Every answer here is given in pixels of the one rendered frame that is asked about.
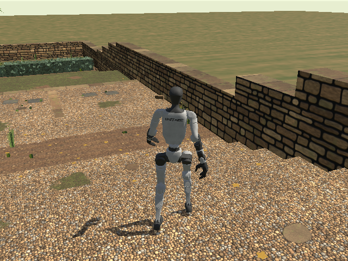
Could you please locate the robot right upper arm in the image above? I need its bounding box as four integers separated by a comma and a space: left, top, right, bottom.
187, 110, 199, 142

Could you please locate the robot left upper arm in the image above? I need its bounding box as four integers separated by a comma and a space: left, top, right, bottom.
148, 109, 164, 136

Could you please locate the left robot hand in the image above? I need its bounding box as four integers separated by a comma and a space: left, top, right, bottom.
147, 137, 159, 146

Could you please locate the robot right forearm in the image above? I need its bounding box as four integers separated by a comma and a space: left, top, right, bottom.
194, 134, 206, 164

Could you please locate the robot left forearm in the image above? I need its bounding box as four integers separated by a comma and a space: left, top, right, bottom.
147, 128, 154, 141

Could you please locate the robot right foot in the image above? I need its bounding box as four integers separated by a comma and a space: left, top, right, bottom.
185, 202, 192, 213

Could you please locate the right robot hand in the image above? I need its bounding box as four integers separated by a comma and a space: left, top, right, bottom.
195, 162, 208, 179

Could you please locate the left robot shin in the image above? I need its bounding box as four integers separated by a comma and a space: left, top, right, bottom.
155, 184, 164, 223

